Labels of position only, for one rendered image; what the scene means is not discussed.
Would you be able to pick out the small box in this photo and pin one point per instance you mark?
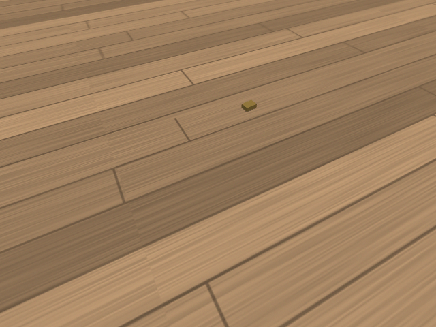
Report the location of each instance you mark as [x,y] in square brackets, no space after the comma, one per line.
[249,105]

